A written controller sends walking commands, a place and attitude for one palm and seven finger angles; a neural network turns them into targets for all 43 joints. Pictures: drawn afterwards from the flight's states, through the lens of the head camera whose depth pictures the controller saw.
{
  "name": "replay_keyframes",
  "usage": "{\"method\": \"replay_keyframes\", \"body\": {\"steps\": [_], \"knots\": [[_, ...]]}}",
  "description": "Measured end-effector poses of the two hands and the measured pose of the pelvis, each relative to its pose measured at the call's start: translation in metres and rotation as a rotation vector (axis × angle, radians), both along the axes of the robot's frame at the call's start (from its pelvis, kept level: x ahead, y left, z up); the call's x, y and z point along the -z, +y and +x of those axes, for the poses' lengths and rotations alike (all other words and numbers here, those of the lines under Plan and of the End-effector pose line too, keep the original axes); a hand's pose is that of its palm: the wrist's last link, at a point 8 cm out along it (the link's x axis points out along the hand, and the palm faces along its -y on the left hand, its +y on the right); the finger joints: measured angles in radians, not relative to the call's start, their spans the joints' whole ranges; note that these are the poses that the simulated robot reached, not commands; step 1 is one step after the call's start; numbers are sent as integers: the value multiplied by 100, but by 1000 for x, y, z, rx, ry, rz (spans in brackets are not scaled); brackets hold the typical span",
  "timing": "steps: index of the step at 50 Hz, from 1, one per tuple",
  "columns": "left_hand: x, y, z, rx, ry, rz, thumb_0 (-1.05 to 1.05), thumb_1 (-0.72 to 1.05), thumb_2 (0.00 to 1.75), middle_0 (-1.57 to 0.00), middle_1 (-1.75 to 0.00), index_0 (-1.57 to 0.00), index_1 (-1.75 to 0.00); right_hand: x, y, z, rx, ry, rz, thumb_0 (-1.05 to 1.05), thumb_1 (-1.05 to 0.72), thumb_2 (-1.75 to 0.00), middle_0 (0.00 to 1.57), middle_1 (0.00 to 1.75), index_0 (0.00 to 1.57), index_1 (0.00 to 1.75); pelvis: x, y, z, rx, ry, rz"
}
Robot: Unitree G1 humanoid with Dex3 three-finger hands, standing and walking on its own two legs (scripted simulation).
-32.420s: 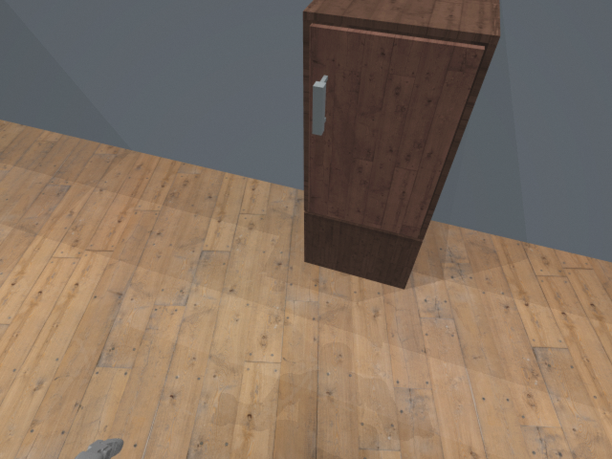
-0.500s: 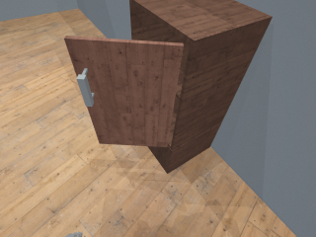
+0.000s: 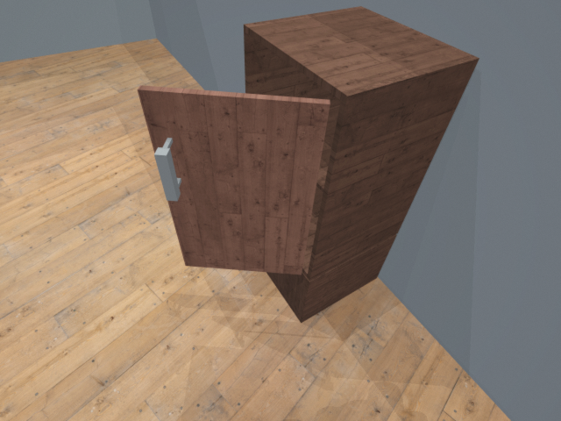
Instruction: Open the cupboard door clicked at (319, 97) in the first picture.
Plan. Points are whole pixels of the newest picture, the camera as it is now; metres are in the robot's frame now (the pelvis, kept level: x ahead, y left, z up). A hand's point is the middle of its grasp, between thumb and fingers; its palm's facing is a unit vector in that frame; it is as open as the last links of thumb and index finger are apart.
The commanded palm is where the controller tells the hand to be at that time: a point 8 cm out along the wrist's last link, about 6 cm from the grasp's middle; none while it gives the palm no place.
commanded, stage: look again from close up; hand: left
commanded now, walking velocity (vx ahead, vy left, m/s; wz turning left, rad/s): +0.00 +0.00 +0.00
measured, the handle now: (171, 169) +0.61 +0.28 -0.02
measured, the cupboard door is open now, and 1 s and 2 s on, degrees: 55 55 55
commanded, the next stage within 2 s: shuffle to correct the standing spot in 0.32 s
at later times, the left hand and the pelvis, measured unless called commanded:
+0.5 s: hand out of the picture -0.05 +0.18 -0.18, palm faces +0.04 -0.99 -0.14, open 7.4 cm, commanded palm none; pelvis -0.01 +0.03 +0.00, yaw +0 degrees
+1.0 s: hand out of the picture +0.05 +0.26 -0.18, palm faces +0.02 -0.99 -0.14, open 7.4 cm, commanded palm none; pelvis +0.03 +0.10 +0.00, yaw -3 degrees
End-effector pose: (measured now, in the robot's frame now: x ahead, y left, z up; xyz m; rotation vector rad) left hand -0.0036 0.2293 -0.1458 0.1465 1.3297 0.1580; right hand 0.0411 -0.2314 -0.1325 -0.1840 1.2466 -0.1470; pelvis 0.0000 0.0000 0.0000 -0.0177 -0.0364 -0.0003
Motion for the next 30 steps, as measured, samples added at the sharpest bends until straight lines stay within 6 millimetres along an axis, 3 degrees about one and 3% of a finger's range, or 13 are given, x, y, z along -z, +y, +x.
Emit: {"method": "replay_keyframes", "body": {"steps": [8, 17, 30], "knots": [[4, -4, -27, -10, 66, -34, 1, 90, 89, -20, -30, -20, -30, 1, 10, -32, 27, 73, -2, 0, -91, -90, 20, 30, 20, 30, -2, 9, -5, 1, -2, -2], [6, -3, -42, -17, 94, -57, 1, 90, 89, -20, -30, -20, -30, 3, 31, -62, 57, 132, 20, 0, -91, -90, 20, 30, 20, 30, -2, 20, -10, 1, 1, -2], [5, 7, -57, -48, 109, -56, 0, 91, 89, -20, -30, -20, -30, 9, 51, -75, 68, 156, 45, 0, -91, -90, 20, 30, 20, 30, 0, 34, -11, 4, 10, -3]]}}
